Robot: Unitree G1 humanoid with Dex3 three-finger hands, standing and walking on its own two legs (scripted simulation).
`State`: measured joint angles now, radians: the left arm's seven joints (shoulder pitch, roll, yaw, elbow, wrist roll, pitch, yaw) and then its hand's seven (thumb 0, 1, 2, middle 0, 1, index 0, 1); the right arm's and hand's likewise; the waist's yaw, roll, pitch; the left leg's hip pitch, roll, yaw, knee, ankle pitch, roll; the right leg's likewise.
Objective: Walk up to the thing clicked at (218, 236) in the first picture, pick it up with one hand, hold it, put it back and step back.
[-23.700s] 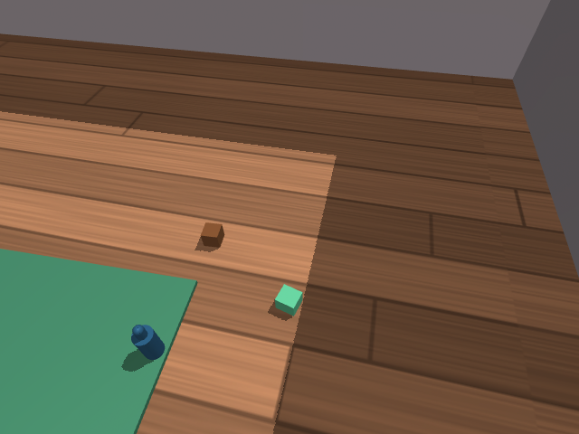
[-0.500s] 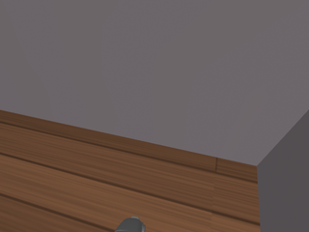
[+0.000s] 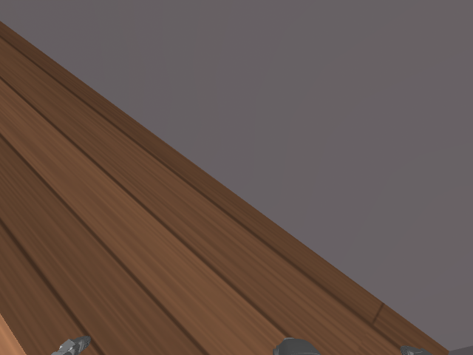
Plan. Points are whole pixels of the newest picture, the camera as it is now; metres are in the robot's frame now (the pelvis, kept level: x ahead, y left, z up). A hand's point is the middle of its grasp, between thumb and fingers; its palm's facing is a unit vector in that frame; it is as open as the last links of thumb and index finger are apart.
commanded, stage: walk up
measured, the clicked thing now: out of the picture -0.07 +1.45 -0.74
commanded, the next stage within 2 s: none
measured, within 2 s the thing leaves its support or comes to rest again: neither
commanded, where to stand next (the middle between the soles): +0.05 +0.04 m, yaw +83 degrees
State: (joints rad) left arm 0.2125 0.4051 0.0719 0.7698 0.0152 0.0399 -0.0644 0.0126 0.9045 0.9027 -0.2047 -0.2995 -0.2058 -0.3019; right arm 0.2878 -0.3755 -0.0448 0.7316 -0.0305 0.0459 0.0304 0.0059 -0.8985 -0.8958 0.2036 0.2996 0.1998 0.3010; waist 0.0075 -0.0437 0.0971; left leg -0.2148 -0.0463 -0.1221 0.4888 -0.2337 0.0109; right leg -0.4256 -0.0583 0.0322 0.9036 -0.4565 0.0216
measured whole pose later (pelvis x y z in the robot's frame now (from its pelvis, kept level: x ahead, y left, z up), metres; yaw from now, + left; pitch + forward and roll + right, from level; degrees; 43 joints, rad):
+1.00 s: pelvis +0.03 -0.04 -0.03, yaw +52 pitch -1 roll +0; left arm 0.22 0.41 0.04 0.74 0.02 -0.03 0.00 0.01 0.90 0.90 -0.21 -0.30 -0.21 -0.30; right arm 0.26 -0.42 -0.06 0.67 -0.02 0.04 0.02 0.01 -0.90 -0.90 0.20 0.30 0.20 0.30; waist 0.01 0.05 0.10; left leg -0.39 -0.13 -0.21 0.80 -0.38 0.01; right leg -0.39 -0.02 -0.04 0.72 -0.30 -0.02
